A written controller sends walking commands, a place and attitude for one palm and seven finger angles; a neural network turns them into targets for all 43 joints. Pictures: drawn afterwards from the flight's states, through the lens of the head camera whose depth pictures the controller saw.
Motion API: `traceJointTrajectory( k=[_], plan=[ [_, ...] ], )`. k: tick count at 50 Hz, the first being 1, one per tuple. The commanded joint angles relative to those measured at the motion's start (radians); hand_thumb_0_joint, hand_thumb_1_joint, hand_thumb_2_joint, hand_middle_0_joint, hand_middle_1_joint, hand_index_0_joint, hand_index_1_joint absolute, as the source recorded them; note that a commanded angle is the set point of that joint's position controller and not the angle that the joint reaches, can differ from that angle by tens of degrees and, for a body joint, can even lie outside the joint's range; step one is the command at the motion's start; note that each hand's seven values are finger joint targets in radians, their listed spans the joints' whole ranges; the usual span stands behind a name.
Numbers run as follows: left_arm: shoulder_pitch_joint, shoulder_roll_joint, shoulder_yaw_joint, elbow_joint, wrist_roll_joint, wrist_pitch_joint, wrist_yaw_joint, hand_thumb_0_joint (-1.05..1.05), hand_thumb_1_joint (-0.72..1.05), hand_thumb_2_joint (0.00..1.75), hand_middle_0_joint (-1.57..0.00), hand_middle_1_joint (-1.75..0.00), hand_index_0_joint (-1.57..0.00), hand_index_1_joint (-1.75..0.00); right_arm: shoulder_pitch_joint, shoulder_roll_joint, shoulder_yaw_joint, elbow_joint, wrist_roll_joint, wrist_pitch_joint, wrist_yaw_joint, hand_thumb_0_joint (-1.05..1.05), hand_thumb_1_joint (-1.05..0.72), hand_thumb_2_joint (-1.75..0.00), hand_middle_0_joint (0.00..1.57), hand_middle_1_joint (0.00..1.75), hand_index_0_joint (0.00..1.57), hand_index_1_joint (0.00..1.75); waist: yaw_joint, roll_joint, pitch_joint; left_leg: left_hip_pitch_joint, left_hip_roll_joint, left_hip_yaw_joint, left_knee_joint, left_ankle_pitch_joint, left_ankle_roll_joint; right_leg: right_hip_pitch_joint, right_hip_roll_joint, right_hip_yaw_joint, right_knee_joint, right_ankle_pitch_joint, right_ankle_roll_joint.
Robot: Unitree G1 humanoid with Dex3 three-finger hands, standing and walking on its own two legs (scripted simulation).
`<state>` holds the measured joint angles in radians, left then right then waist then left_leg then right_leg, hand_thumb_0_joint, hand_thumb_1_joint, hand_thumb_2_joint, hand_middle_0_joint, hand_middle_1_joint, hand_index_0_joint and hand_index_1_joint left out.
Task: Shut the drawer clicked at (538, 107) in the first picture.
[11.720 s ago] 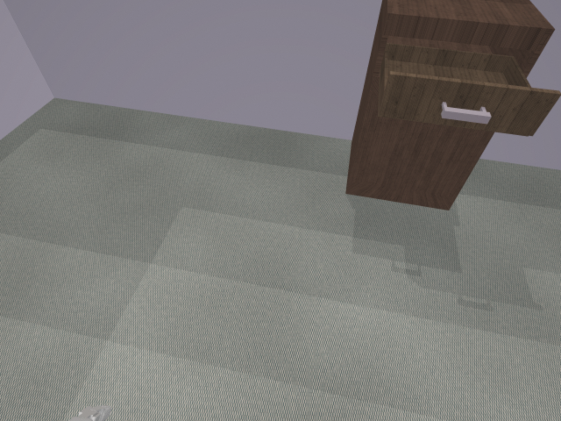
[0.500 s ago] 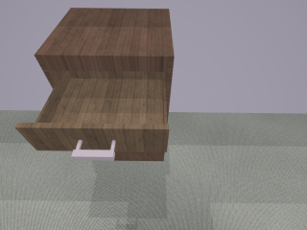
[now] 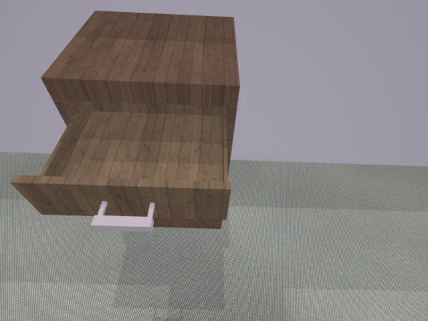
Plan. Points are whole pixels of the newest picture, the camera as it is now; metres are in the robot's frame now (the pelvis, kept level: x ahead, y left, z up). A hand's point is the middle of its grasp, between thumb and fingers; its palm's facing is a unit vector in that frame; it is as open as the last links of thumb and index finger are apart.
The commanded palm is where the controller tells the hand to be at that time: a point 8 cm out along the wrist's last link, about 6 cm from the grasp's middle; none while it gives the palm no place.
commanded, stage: look again from close up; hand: left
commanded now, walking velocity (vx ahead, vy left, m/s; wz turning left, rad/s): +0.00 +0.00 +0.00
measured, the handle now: (125, 214) +0.34 +0.22 -0.06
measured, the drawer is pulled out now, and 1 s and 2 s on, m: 0.28 0.28 0.28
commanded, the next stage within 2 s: raise the hand and make a fist in 0.12 s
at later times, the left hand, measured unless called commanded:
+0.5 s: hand (136, 283) +0.18 +0.15 +0.00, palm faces +0.08 -1.00 -0.04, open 6.6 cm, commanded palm +0.10 +0.21 -0.05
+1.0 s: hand (126, 298) +0.16 +0.16 -0.02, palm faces +0.04 -1.00 -0.05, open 4.1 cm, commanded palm +0.12 +0.22 -0.01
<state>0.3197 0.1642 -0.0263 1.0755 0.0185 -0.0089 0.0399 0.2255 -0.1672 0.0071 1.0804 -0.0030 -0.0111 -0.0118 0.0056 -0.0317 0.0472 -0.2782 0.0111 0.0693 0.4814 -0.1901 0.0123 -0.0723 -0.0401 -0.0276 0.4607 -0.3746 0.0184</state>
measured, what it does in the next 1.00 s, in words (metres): lowers itself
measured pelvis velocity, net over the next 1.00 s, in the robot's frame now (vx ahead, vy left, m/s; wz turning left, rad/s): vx -0.05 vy -0.04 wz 0.02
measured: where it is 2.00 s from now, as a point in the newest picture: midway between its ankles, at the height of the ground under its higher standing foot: outside the picture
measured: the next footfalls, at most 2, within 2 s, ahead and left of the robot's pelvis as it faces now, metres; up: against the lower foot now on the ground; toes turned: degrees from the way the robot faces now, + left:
none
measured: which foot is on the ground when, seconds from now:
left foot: down 0.00-1.00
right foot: down 0.00-1.00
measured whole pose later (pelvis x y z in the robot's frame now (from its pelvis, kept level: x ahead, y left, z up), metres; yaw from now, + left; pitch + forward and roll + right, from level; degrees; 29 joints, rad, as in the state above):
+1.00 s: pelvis -0.05 -0.04 -0.07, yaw +1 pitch +10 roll -1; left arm 0.40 0.24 0.22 0.03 -0.30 -0.30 -0.29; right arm 0.27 -0.19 0.00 0.62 0.04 -0.18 -0.09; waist -0.02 0.05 -0.13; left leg -0.85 0.08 -0.02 1.01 -0.34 -0.03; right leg -0.65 0.02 -0.09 1.07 -0.60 -0.05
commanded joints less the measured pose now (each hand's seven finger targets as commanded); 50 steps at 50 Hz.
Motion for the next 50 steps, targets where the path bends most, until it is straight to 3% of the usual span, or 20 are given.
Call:
traceJointTrajectory(
  k=[1,10,11,12,13,14,15,16,17,18,19,21,25,27,29,33,35,38,44,50],
  plan=[
    [0.091,0.103,0.024,-0.016,-0.003,-0.011,0.005,0.00,0.90,0.90,-0.20,-0.30,-0.20,-0.30,0.044,-0.107,-0.013,-0.021,-0.001,-0.013,-0.009,0.00,-0.90,-0.90,0.20,0.30,0.20,0.30,0.000,0.023,0.008,0.128,0.090,-0.095,-0.066,0.167,0.028,-0.134,-0.071,0.055,-0.111,0.217,-0.034],
    [0.102,0.096,0.022,-0.004,-0.003,-0.012,0.006,0.00,0.90,0.90,-0.20,-0.30,-0.20,-0.30,0.043,-0.105,-0.011,-0.007,0.001,-0.013,-0.013,0.00,-0.90,-0.90,0.20,0.30,0.20,0.30,0.001,0.002,0.017,0.137,0.093,-0.089,-0.068,0.204,0.027,-0.119,-0.076,0.049,-0.120,0.273,-0.031],
    [0.131,0.104,0.025,0.002,0.017,-0.039,0.039,0.00,0.90,0.90,-0.20,-0.30,-0.20,-0.30,-0.023,-0.126,-0.019,-0.078,-0.002,-0.025,-0.006,0.00,-0.90,-0.90,0.20,0.30,0.20,0.30,0.012,0.026,0.043,0.097,0.094,-0.075,0.150,0.316,0.004,-0.191,-0.104,0.135,-0.140,0.617,-0.016],
    [-0.583,0.316,0.122,-1.581,-0.185,-0.239,0.044,0.00,0.90,0.90,-0.22,-0.32,-0.22,-0.32,0.058,-0.279,-0.056,-0.387,0.034,-0.155,-0.049,0.00,-0.90,-0.90,0.20,0.30,0.20,0.30,-0.116,0.233,-0.464,0.388,0.000,-0.051,0.016,0.385,0.029,-0.127,-0.010,-0.030,0.022,0.589,-0.043],
    [-0.152,0.227,0.123,-1.314,-0.106,-0.191,0.096,0.00,0.90,0.90,-0.24,-0.34,-0.24,-0.34,-0.016,-0.181,-0.023,-0.336,0.030,-0.254,-0.082,0.00,-0.90,-0.90,0.20,0.30,0.20,0.30,-0.004,0.363,-0.476,0.492,0.062,-0.076,-0.037,0.497,0.031,-0.184,0.034,-0.043,0.140,0.337,-0.060],
    [0.137,0.064,0.036,-1.160,-0.124,-0.059,0.135,0.00,0.90,0.90,-0.26,-0.37,-0.26,-0.37,-0.004,-0.146,-0.050,-0.333,0.058,-0.290,-0.075,0.00,-0.90,-0.90,0.20,0.30,0.20,0.30,-0.042,0.279,-0.329,0.363,0.061,-0.106,-0.061,0.452,0.020,-0.289,0.050,-0.073,0.190,0.121,-0.039],
    [0.156,-0.073,-0.042,-1.116,-0.147,-0.041,0.107,0.00,0.90,0.90,-0.28,-0.39,-0.28,-0.39,0.022,-0.151,-0.046,-0.314,0.059,-0.290,-0.062,0.00,-0.90,-0.90,0.20,0.30,0.20,0.30,-0.048,0.151,-0.206,0.254,0.051,-0.099,-0.027,0.354,0.022,-0.338,0.041,-0.077,0.176,0.092,-0.033],
    [0.068,-0.055,-0.042,-1.186,-0.157,-0.081,0.083,0.00,0.90,0.90,-0.30,-0.41,-0.30,-0.41,-0.019,-0.175,-0.062,-0.376,0.052,-0.293,-0.061,0.00,-0.90,-0.90,0.20,0.30,0.20,0.30,-0.058,0.064,-0.094,0.116,0.041,-0.107,0.022,0.176,0.020,-0.381,0.037,-0.090,0.106,0.086,-0.025],
    [0.063,0.021,0.033,-1.138,-0.148,-0.129,0.067,0.00,0.90,0.90,-0.32,-0.43,-0.32,-0.43,-0.023,-0.205,-0.075,-0.394,0.033,-0.294,-0.063,0.00,-0.90,-0.90,0.20,0.30,0.20,0.30,-0.083,-0.054,-0.076,0.015,0.017,-0.098,0.088,0.047,0.022,-0.433,0.041,-0.094,0.067,0.102,-0.022],
    [0.127,0.006,0.055,-1.065,-0.151,-0.189,0.036,0.00,0.90,0.90,-0.34,-0.45,-0.34,-0.45,-0.029,-0.199,-0.078,-0.422,0.015,-0.292,-0.062,0.00,-0.90,-0.90,0.20,0.30,0.20,0.30,-0.083,-0.135,-0.062,-0.051,0.005,-0.097,0.150,0.034,0.022,-0.491,0.048,-0.101,0.094,0.109,-0.018],
    [0.285,-0.026,0.065,-1.002,-0.152,-0.242,-0.011,0.00,0.90,0.90,-0.36,-0.47,-0.36,-0.47,-0.049,-0.193,-0.087,-0.455,0.013,-0.289,-0.049,0.00,-0.90,-0.90,0.20,0.30,0.20,0.30,-0.028,-0.106,-0.090,-0.087,-0.005,-0.081,0.193,0.085,0.013,-0.490,0.053,-0.102,0.143,0.175,-0.025],
    [0.370,-0.071,0.077,-0.929,-0.190,-0.386,-0.130,0.00,0.90,0.90,-0.40,-0.52,-0.40,-0.52,-0.106,-0.186,-0.104,-0.504,-0.002,-0.277,-0.024,0.00,-0.90,-0.90,0.20,0.30,0.20,0.30,0.020,-0.233,-0.170,-0.234,0.003,-0.070,0.302,0.095,-0.008,-0.567,0.061,-0.106,0.306,0.224,-0.021],
    [0.383,0.084,0.256,-0.978,-0.272,-0.596,-0.345,0.00,0.90,0.90,-0.48,-0.60,-0.48,-0.60,-0.169,-0.183,-0.127,-0.612,0.019,-0.256,0.011,0.00,-0.90,-0.90,0.20,0.30,0.20,0.30,0.076,-0.029,-0.284,-0.370,-0.009,-0.037,0.434,0.016,-0.019,-0.614,0.035,-0.033,0.437,0.205,-0.036],
    [0.287,0.132,0.293,-1.093,-0.285,-0.559,-0.340,0.00,0.90,0.90,-0.52,-0.65,-0.52,-0.65,-0.192,-0.177,-0.121,-0.683,0.027,-0.229,-0.006,0.00,-0.90,-0.90,0.20,0.30,0.20,0.30,0.069,0.004,-0.336,-0.396,-0.015,-0.015,0.462,-0.054,-0.005,-0.621,0.030,0.004,0.436,0.091,-0.029],
    [0.151,0.156,0.284,-1.227,-0.289,-0.525,-0.296,0.00,0.90,0.90,-0.56,-0.69,-0.56,-0.69,-0.189,-0.172,-0.106,-0.724,0.035,-0.209,-0.024,0.00,-0.90,-0.90,0.20,0.30,0.20,0.30,0.046,0.069,-0.280,-0.429,-0.007,-0.036,0.472,-0.190,0.000,-0.711,0.035,0.031,0.407,-0.141,-0.032],
    [-0.020,0.159,0.228,-1.459,-0.266,-0.577,-0.222,0.00,0.90,0.90,-0.64,-0.78,-0.64,-0.78,-0.097,-0.152,-0.087,-0.726,0.019,-0.210,-0.060,0.00,-0.90,-0.90,0.20,0.30,0.20,0.30,-0.029,0.126,-0.342,-0.382,0.014,-0.061,0.538,-0.169,0.023,-0.766,0.041,0.074,0.390,-0.148,-0.029],
    [-0.078,0.152,0.185,-1.460,-0.261,-0.592,-0.235,0.00,0.90,0.90,-0.68,-0.82,-0.68,-0.82,-0.077,-0.158,-0.076,-0.704,0.019,-0.223,-0.075,0.00,-0.90,-0.90,0.20,0.30,0.20,0.30,-0.065,0.095,-0.311,-0.402,0.023,-0.077,0.563,-0.186,0.027,-0.802,0.048,0.083,0.378,-0.177,-0.026],
    [-0.051,0.161,0.173,-1.336,-0.289,-0.545,-0.305,0.00,0.90,0.90,-0.74,-0.88,-0.74,-0.88,-0.076,-0.173,-0.059,-0.675,0.032,-0.247,-0.087,0.00,-0.90,-0.90,0.20,0.30,0.20,0.30,-0.073,0.066,-0.260,-0.459,0.025,-0.089,0.570,-0.219,0.025,-0.783,0.039,0.115,0.336,-0.219,-0.015],
    [0.063,0.262,0.364,-1.190,-0.345,-0.341,-0.347,0.00,0.90,0.90,-0.86,-1.01,-0.86,-1.01,-0.105,-0.175,-0.057,-0.658,0.047,-0.234,-0.100,0.00,-0.90,-0.90,0.20,0.30,0.20,0.30,0.019,0.031,-0.318,-0.420,0.015,-0.100,0.504,-0.134,0.023,-0.596,0.007,0.144,0.288,-0.062,0.023],
    [0.150,0.196,0.359,-1.253,-0.344,-0.391,-0.306,0.00,0.90,0.90,-0.98,-1.14,-0.98,-1.14,-0.091,-0.153,-0.076,-0.634,0.040,-0.238,-0.082,0.00,-0.90,-0.90,0.20,0.30,0.20,0.30,0.013,-0.020,-0.303,-0.356,0.008,-0.091,0.446,-0.019,0.017,-0.543,0.003,0.080,0.327,0.243,0.047]
  ],
)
